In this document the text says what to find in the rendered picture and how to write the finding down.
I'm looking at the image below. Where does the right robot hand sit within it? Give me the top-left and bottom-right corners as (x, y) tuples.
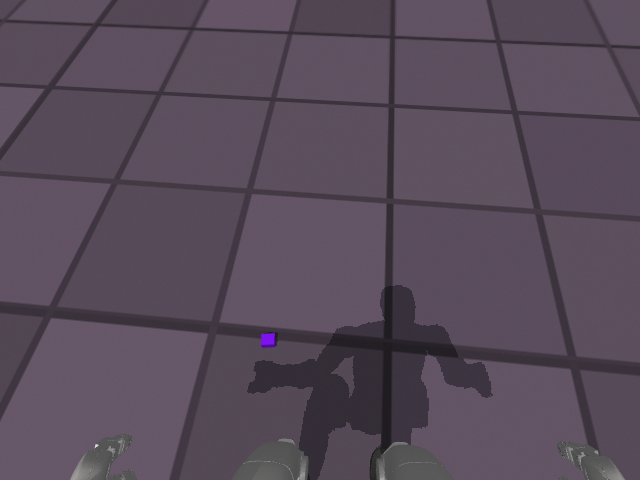
(557, 441), (625, 480)

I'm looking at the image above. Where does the small box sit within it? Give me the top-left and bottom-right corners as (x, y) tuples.
(261, 333), (276, 348)

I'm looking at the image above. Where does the left robot hand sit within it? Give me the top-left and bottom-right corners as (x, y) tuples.
(70, 434), (137, 480)

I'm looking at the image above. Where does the right robot foot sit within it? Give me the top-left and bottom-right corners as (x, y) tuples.
(370, 448), (388, 480)

